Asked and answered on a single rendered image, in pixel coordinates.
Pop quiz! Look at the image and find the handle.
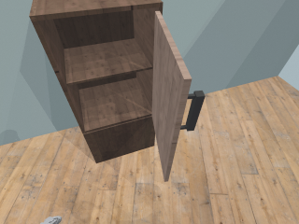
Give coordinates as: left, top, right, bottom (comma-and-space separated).
180, 91, 206, 132

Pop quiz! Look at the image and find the cupboard door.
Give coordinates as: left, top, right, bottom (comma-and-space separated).
151, 11, 192, 182

